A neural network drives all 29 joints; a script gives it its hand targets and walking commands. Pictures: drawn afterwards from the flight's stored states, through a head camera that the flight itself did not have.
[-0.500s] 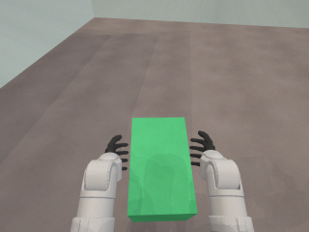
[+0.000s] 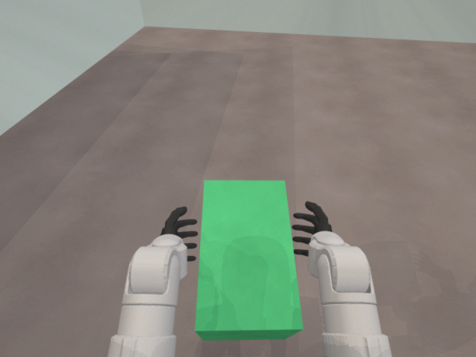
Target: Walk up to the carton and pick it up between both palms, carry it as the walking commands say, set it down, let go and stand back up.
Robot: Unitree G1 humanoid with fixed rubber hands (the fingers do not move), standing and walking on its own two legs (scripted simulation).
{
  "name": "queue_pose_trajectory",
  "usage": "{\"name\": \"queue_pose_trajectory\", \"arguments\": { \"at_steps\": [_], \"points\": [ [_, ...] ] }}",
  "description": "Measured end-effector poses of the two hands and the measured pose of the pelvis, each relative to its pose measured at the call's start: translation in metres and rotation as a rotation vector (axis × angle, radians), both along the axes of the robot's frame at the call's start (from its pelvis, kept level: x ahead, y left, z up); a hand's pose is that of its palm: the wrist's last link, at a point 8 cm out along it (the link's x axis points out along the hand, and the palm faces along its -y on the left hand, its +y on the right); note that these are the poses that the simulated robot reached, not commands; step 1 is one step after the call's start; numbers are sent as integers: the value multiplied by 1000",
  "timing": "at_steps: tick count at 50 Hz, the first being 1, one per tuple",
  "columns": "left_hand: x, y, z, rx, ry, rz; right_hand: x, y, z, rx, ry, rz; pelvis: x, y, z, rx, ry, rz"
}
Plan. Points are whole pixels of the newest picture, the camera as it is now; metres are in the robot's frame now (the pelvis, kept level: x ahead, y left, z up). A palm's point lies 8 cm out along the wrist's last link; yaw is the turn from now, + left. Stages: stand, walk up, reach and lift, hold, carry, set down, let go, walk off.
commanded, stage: carry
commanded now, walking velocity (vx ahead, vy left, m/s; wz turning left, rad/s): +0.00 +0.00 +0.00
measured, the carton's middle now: (244, 259) +0.33 +0.00 -0.02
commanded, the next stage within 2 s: hold in 0.20 s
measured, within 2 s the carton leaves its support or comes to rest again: neither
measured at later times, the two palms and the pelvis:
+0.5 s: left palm (157, 261) +0.27 +0.14 +0.07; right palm (308, 255) +0.29 -0.10 +0.06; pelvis -0.01 +0.00 +0.01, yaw -2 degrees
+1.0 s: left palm (159, 255) +0.27 +0.14 +0.08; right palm (312, 249) +0.29 -0.11 +0.08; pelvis -0.04 +0.00 +0.00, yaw -1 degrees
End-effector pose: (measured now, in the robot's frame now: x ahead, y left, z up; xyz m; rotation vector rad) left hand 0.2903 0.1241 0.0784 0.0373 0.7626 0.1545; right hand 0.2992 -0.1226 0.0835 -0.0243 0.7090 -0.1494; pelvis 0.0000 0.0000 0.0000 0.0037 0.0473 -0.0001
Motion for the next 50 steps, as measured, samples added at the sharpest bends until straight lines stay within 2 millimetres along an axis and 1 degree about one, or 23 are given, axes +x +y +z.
{"name": "queue_pose_trajectory", "arguments": {
  "at_steps": [10,12,14,15,17,19,23,27,34,38,44,50],
  "points": [
    [0,0,2,-1,0,1,0,0,2,0,2,-1,0,0,0,0,-1,0],
    [6,-1,-12,0,19,-15,4,-2,-14,-1,34,9,-2,-1,3,-2,-58,-1],
    [5,-2,-24,52,13,-51,2,-2,-29,-52,42,41,-3,0,5,0,-99,-12],
    [3,-2,-29,67,7,-62,-1,-2,-34,-64,41,53,-4,0,6,1,-111,-17],
    [-3,1,-31,75,-7,-63,-7,0,-39,-59,28,69,-4,0,7,3,-130,-30],
    [-8,6,-28,71,-29,-46,-10,4,-36,-50,5,85,-5,0,8,3,-149,-40],
    [-15,17,-17,60,-67,-2,-9,16,-26,-48,-31,122,-9,1,6,3,-187,-35],
    [-20,22,-10,56,-74,23,-10,22,-19,-43,-35,123,-16,2,5,2,-218,-24],
    [-26,20,-4,58,-82,39,-21,21,-16,-33,-38,92,-29,3,2,5,-252,-18],
    [-28,17,-3,53,-84,50,-23,20,-16,-39,-36,84,-36,3,0,9,-264,-17],
    [-26,14,-1,42,-95,52,-18,17,-11,-56,-46,87,-42,1,-2,11,-269,-18],
    [-17,14,4,40,-106,52,-9,16,-2,-61,-58,92,-38,0,-1,13,-258,-23]
  ]
}}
